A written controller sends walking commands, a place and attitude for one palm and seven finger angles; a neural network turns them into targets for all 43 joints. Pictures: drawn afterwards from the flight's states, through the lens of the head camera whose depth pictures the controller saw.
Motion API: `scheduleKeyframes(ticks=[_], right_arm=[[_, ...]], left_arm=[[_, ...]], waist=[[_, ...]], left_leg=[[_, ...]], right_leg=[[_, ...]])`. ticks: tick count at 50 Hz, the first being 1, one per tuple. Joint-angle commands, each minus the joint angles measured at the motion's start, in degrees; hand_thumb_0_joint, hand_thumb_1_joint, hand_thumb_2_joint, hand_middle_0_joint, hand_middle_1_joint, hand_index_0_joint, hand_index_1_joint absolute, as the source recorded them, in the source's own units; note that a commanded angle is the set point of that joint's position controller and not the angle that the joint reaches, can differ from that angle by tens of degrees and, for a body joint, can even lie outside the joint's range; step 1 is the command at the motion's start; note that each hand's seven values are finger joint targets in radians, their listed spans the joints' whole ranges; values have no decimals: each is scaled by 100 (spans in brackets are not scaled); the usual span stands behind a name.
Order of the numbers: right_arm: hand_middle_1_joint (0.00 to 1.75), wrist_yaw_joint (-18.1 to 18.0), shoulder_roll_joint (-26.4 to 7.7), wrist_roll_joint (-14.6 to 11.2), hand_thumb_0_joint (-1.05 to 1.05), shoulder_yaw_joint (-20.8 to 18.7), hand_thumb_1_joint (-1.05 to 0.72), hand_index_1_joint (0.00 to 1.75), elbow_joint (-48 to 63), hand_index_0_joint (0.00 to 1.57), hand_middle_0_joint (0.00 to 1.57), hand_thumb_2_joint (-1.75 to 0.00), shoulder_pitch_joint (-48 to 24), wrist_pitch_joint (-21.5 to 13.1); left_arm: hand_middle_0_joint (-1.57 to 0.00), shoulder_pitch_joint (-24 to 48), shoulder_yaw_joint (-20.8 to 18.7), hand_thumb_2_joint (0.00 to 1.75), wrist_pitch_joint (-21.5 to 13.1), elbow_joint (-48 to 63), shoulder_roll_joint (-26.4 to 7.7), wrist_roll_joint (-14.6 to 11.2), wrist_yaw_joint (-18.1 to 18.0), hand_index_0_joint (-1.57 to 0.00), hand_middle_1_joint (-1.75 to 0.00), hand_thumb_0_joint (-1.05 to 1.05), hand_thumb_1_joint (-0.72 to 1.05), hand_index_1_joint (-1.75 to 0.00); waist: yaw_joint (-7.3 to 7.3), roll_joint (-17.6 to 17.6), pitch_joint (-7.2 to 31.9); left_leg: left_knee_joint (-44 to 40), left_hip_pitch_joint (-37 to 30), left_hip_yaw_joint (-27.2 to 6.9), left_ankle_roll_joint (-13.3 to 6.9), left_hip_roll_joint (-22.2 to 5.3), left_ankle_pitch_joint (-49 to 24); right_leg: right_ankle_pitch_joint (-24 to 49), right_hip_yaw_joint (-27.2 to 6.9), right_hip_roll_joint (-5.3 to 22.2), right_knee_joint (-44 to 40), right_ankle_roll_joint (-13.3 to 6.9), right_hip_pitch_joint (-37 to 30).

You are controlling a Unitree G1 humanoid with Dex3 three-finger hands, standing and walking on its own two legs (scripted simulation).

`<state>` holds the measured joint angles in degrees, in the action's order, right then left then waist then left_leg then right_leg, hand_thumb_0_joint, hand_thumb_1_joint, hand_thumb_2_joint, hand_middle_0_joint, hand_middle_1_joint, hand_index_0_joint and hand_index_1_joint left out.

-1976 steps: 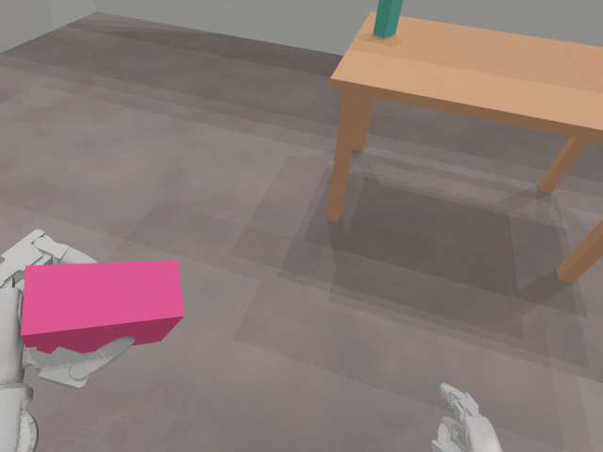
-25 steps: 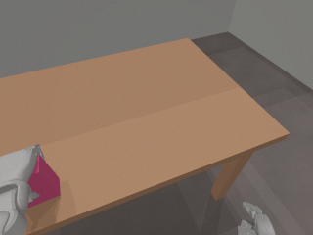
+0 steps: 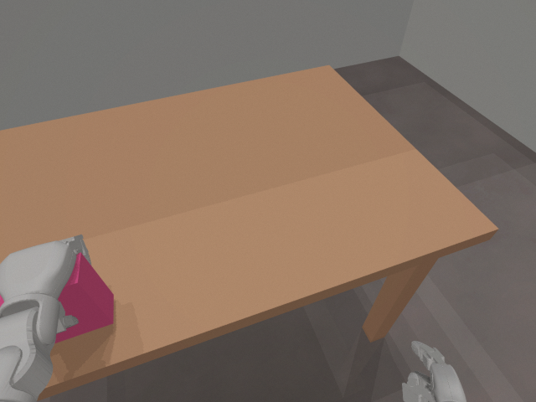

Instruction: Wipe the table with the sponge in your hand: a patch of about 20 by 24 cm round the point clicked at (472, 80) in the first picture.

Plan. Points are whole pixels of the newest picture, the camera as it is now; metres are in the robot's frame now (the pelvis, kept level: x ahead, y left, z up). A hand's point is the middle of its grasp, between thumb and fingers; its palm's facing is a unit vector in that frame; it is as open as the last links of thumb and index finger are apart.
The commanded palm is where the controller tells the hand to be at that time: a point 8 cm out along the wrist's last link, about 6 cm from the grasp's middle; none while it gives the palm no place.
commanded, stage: lift the sponge slowly off the table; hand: left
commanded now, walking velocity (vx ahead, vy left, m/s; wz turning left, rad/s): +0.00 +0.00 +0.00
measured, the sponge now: (65, 308) +0.22 +0.36 -0.01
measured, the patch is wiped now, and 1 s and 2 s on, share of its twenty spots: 1.00 1.00 1.00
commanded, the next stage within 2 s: bring the sponge back beside the body in 1.42 s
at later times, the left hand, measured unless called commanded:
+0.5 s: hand (47, 277) +0.23 +0.35 +0.08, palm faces -0.02 -0.04 -1.00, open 10.0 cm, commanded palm +0.22 +0.35 +0.14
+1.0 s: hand (32, 258) +0.24 +0.36 +0.11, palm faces -0.02 -0.02 -1.00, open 10.0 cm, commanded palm +0.21 +0.35 +0.18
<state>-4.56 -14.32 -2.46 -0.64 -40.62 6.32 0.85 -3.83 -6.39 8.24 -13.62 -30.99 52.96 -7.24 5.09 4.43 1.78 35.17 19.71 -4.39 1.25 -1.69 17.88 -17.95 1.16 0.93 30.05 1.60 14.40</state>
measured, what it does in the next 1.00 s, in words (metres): stands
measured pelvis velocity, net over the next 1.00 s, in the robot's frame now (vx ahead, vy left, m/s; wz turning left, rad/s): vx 0.00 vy -0.01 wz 0.01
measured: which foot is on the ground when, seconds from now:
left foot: down 0.00-1.00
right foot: down 0.00-1.00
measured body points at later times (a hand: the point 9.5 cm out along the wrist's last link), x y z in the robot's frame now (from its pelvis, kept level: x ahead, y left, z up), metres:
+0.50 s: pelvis +0.00 +0.00 +0.01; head +0.00 -0.03 +0.46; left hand +0.23 +0.35 +0.13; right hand +0.21 -0.22 -0.09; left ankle +0.00 +0.13 -0.73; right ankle -0.03 -0.15 -0.73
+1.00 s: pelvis +0.00 -0.01 +0.01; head +0.00 -0.04 +0.46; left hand +0.24 +0.35 +0.17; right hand +0.22 -0.23 -0.09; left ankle +0.00 +0.13 -0.73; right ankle -0.03 -0.15 -0.73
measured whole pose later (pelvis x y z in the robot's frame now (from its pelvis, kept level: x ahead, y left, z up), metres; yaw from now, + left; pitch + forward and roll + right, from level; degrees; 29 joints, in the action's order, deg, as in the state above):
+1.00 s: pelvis +0.00 -0.01 +0.01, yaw +1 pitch -2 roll -1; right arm -4.3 -15.9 -2.8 0.8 -39.8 4.7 1.9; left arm -0.4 -7.7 12.3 -7.0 -35.7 49.9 1.9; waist 5.7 5.8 -0.2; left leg 27.6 11.5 -4.7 1.7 -1.7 14.4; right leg -15.0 1.7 1.1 23.1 1.2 6.3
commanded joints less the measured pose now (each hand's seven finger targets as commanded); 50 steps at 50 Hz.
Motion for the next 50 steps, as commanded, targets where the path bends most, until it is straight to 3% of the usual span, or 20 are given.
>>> scheduleKeyframes(ticks=[1,3,4,6,7,10,11,18,19,23,24,26,30,32,34,36,39,45,48,50], right_arm=[[30,-89,-760,-19,0,-244,-90,30,882,20,20,-90,-737,-301],[30,-72,-768,-23,0,-249,-90,30,891,20,20,-90,-770,-298],[30,-75,-757,-44,0,-226,-90,30,939,20,20,-90,-858,-317],[30,-58,-755,-44,0,-230,-90,30,960,20,20,-90,-810,-311],[30,-53,-784,-46,0,-225,-90,30,928,20,20,-90,-813,-296],[30,-78,-775,-43,0,-189,-90,30,971,20,20,-90,-850,-322],[30,-75,-793,-44,0,-214,-90,30,951,20,20,-90,-822,-321],[30,-64,-769,-13,0,-209,-90,30,999,20,20,-90,-884,-323],[30,-74,-758,-25,0,-180,-90,30,1040,20,20,-90,-993,-332],[30,-54,-756,-34,0,-180,-90,30,1006,20,20,-90,-986,-297],[30,-68,-757,-57,0,-137,-90,30,1018,20,20,-90,-1089,-301],[30,-82,-770,-51,0,-140,-90,30,986,20,20,-90,-1027,-296],[30,-112,-753,-35,0,-99,-90,30,1035,20,20,-90,-1124,-330],[30,-120,-763,-29,0,-87,-90,30,978,20,20,-90,-1097,-315],[30,-141,-772,-43,0,-76,-90,30,974,20,20,-90,-1140,-332],[30,-156,-784,-18,0,-104,-90,30,955,20,20,-90,-1047,-325],[30,-131,-776,-26,0,-74,-90,30,1004,20,20,-90,-1165,-294],[30,-66,-822,-12,0,-88,-90,30,1013,20,20,-90,-1100,-241],[30,-37,-840,-36,0,-102,-90,30,1069,20,20,-90,-1135,-200],[30,-34,-827,-22,0,-74,-90,30,1119,20,20,-90,-1172,-224]], left_arm=[[-120,1456,-919,130,110,1084,-1880,99,-273,-120,-160,0,10,-160],[-120,1397,-843,130,161,1103,-1809,84,-216,-120,-160,0,10,-160],[-120,1341,-1019,130,148,1226,-1953,7,-195,-120,-160,0,10,-160],[-120,1312,-728,130,201,1209,-1709,7,-112,-120,-160,0,10,-160],[-120,1362,-785,130,228,1171,-1781,13,-71,-120,-160,0,10,-160],[-120,1555,-644,130,211,1266,-1703,-22,28,-120,-160,0,10,-160],[-120,1478,-807,130,206,1230,-1877,-1,39,-120,-160,0,10,-160],[-120,1445,-901,130,142,1560,-1934,46,61,-120,-160,0,10,-160],[-120,1406,-1128,130,135,1677,-2127,-19,45,-120,-160,0,10,-160],[-120,1355,-846,130,300,1536,-1851,-43,106,-120,-160,0,10,-160],[-120,1549,-983,130,312,1647,-2011,-105,126,-120,-160,0,10,-160],[-120,1755,-763,130,389,1499,-1908,-48,204,-120,-160,0,10,-160],[-120,1899,-667,130,364,1738,-1894,-45,350,-120,-160,0,10,-160],[-120,2043,-610,130,345,1629,-1889,-12,431,-120,-160,0,10,-160],[-120,2174,-868,130,279,1654,-2184,-44,459,-120,-160,0,10,-160],[-120,2052,-915,130,266,1521,-2238,-9,480,-120,-160,0,10,-160],[-120,2008,-1118,130,244,1687,-2380,-55,489,-120,-160,0,10,-160],[-120,1710,-1178,130,384,1617,-2375,-157,578,-120,-160,0,10,-160],[-120,1664,-1003,130,441,1768,-2259,-202,706,-120,-160,0,10,-160],[-120,1522,-1138,130,427,1949,-2363,-248,745,-120,-160,0,10,-160]], waist=[[-31,258,1145],[-18,286,1190],[42,370,1202],[-19,347,1176],[-8,160,1162],[-31,203,1099],[-19,118,1136],[60,235,1189],[113,249,1165],[59,248,942],[55,260,891],[-23,193,825],[23,325,1001],[-22,179,965],[-31,135,891],[3,63,941],[101,276,1022],[142,176,1118],[71,105,1046],[131,196,1103]], left_leg=[[-530,-818,256,-344,340,-1600],[-547,-869,280,-350,330,-1681],[-604,-870,236,-333,336,-1701],[-611,-916,266,-345,332,-1682],[-625,-926,217,-348,336,-1680],[-704,-968,219,-359,351,-1557],[-699,-978,212,-358,334,-1594],[-765,-1134,236,-348,333,-1819],[-813,-1122,195,-337,339,-1785],[-845,-1132,256,-334,337,-1743],[-912,-1124,221,-317,336,-1644],[-900,-1131,261,-337,348,-1581],[-953,-1346,229,-358,378,-1627],[-985,-1348,224,-355,378,-1617],[-1013,-1334,225,-358,353,-1582],[-979,-1350,253,-369,373,-1644],[-1028,-1388,234,-341,378,-1854],[-988,-1401,256,-345,378,-2107],[-982,-1384,284,-358,358,-2105],[-985,-1421,263,-368,373,-2170]], right_leg=[[1426,219,-330,-391,-482,-178],[1517,216,-321,-404,-483,-249],[1478,181,-342,-425,-504,-357],[1485,245,-327,-445,-485,-322],[1479,245,-333,-488,-485,-309],[1329,245,-343,-548,-484,-319],[1364,244,-331,-547,-484,-360],[1564,229,-314,-608,-495,-553],[1500,160,-338,-649,-514,-640],[1501,223,-300,-725,-483,-569],[1353,174,-328,-777,-499,-598],[1312,222,-300,-804,-477,-523],[1316,219,-300,-868,-490,-651],[1334,223,-289,-921,-481,-636],[1282,146,-320,-957,-500,-671],[1398,182,-283,-936,-480,-731],[1614,107,-290,-940,-515,-920],[1996,186,-260,-891,-495,-1074],[2079,188,-227,-890,-453,-1042],[2113,209,-241,-868,-474,-1117]])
